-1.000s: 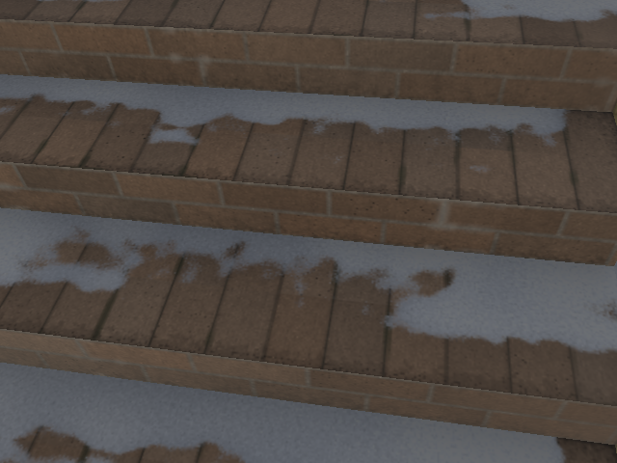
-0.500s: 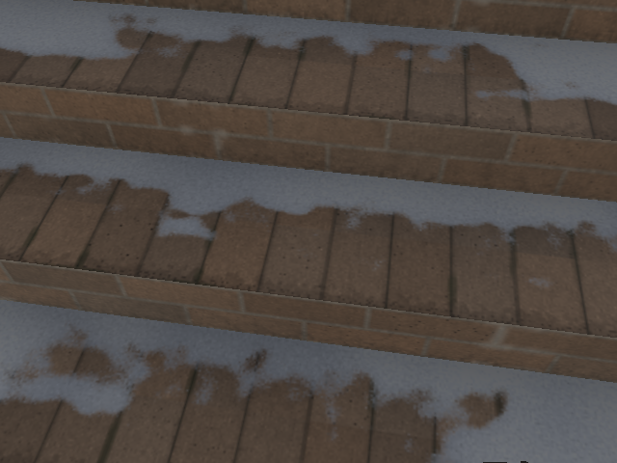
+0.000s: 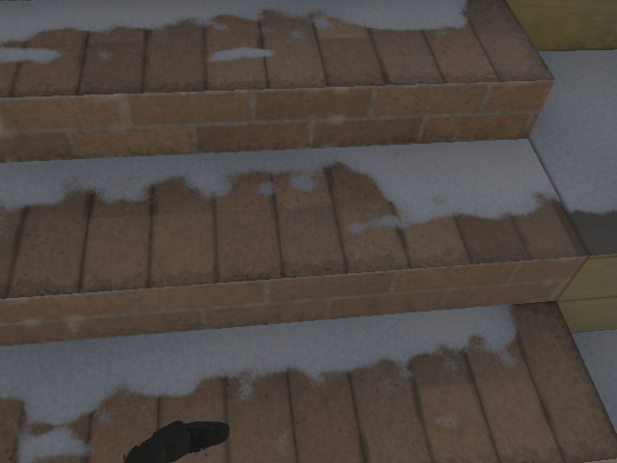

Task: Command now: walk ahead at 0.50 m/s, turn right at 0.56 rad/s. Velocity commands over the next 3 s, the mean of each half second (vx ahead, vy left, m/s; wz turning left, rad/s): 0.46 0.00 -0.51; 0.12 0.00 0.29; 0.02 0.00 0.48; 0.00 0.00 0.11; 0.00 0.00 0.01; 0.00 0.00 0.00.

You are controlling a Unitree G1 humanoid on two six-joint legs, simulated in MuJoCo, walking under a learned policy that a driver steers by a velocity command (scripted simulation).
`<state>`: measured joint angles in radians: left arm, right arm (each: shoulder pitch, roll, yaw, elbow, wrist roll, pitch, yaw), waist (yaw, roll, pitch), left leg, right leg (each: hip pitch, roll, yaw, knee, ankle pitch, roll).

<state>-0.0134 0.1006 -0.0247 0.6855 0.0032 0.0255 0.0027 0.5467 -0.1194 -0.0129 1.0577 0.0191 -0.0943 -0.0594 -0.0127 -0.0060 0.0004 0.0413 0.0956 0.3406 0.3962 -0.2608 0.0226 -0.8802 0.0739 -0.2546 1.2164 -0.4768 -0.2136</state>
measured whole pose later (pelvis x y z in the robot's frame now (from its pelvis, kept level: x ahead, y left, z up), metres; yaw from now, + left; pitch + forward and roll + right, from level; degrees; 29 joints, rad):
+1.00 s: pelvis +0.45 -0.03 +0.27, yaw -4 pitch +3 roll +0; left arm 0.08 0.11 0.00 0.62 0.05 -0.01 0.02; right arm 0.35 -0.16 -0.08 0.75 -0.02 -0.03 -0.09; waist -0.07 -0.04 -0.02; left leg -0.37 -0.13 -0.11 0.60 -0.27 0.07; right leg -0.81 -0.01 0.00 1.41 -0.17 0.01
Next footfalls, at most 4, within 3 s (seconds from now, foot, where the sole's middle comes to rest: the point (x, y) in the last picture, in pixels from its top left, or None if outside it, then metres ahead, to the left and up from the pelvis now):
0.50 left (280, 382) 0.51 0.05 -0.49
1.12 right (398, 371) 0.54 -0.16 -0.49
1.54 left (271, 419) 0.45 0.06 -0.49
1.86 right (402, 418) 0.45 -0.16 -0.49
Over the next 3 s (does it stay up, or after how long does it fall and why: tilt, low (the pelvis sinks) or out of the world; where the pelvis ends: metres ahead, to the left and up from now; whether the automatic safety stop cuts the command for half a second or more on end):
stays up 0.43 -0.06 0.29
